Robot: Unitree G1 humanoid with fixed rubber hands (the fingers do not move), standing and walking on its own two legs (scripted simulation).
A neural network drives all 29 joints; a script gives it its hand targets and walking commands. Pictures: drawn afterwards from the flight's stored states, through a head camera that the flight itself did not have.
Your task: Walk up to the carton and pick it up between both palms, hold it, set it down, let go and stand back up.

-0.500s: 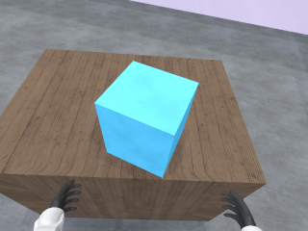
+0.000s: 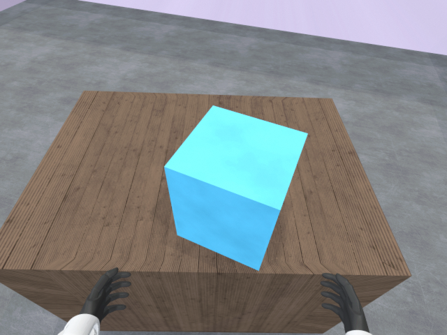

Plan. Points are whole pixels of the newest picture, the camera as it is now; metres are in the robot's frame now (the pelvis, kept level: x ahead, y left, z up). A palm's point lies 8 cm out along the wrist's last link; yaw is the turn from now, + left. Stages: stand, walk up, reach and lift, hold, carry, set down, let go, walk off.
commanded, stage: reach and lift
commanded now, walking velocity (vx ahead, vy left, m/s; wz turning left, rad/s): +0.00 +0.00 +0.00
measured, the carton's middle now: (236, 189) +0.41 +0.01 -0.01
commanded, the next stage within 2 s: none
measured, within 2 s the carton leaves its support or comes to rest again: neither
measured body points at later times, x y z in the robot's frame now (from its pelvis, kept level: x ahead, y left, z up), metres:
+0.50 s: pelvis +0.00 +0.02 +0.00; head -0.02 +0.04 +0.45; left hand +0.17 +0.27 -0.05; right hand +0.18 -0.18 -0.04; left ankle +0.01 +0.09 -0.74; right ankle -0.02 -0.11 -0.74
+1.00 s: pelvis +0.00 +0.02 -0.01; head -0.01 +0.05 +0.44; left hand +0.22 +0.27 -0.01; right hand +0.20 -0.15 -0.01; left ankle +0.01 +0.09 -0.74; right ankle -0.02 -0.11 -0.74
